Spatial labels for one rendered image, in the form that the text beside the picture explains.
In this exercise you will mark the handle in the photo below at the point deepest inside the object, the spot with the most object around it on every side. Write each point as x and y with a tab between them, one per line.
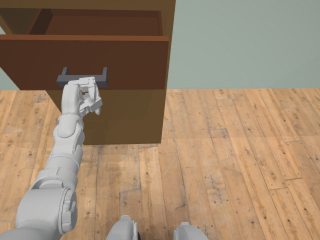
64	78

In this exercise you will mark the drawer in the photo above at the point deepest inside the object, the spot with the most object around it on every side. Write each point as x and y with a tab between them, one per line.
129	43

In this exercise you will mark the cabinet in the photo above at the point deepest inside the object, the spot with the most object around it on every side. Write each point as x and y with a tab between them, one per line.
128	116

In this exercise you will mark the robot left forearm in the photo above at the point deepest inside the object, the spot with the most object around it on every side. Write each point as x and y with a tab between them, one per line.
64	162

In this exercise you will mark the left robot thigh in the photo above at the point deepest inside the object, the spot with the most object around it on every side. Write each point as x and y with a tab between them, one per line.
125	229

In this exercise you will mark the left robot hand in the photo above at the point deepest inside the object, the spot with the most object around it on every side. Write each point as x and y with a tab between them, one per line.
72	97

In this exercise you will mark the robot left upper arm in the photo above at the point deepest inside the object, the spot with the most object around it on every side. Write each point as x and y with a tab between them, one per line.
45	214

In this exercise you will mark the left robot shin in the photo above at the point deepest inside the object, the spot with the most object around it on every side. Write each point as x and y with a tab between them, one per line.
125	217

